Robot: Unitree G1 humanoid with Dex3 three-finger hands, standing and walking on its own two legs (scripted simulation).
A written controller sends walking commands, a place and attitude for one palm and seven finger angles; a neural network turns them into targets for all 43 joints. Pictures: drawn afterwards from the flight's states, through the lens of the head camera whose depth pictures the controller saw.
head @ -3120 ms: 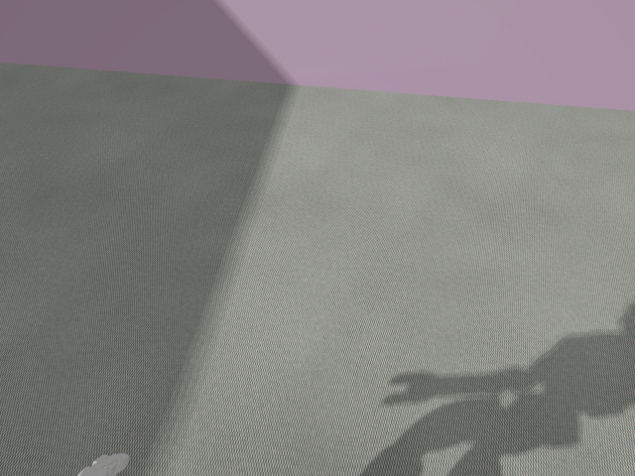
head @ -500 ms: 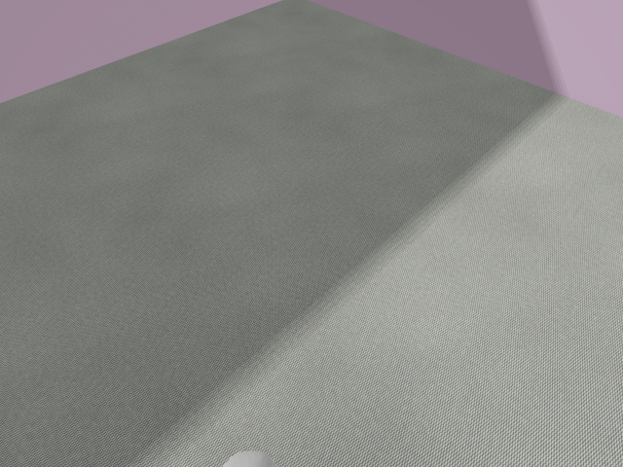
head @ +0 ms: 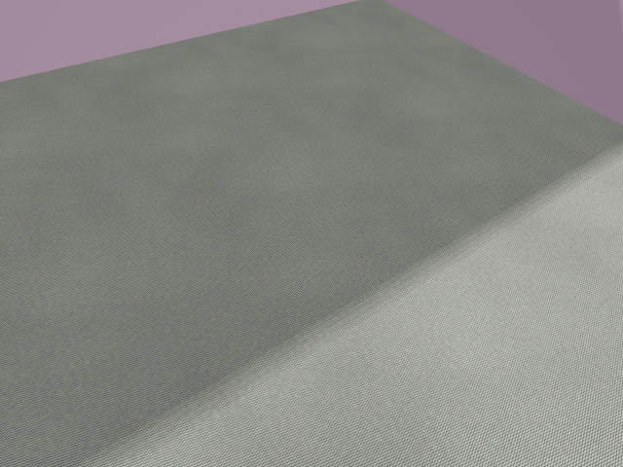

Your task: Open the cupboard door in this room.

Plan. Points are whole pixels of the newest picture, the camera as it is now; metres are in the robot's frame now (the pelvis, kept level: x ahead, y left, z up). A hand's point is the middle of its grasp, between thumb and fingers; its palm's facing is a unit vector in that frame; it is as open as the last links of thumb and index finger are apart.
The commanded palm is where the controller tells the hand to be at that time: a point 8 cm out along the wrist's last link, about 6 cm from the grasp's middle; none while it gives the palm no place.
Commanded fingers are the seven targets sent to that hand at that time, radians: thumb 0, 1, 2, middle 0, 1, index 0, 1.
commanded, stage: turn or walk to find it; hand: left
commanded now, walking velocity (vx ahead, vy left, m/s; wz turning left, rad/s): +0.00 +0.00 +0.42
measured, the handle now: out of the picture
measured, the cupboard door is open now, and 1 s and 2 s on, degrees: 0 0 0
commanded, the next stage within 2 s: none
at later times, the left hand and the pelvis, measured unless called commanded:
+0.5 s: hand out of the picture -0.03 +0.21 -0.19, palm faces +0.27 -0.94 -0.22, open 7.4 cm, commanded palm none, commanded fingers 0.00 0.90 0.90 -0.20 -0.30 -0.20 -0.30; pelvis -0.03 +0.01 -0.02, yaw +14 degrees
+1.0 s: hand out of the picture -0.01 +0.22 -0.15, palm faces +0.42 -0.87 -0.26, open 7.4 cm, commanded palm none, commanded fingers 0.00 0.90 0.90 -0.20 -0.30 -0.20 -0.30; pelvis -0.04 -0.01 -0.01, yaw +25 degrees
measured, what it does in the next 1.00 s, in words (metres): steps on the spot, turning left: right foot, then left foot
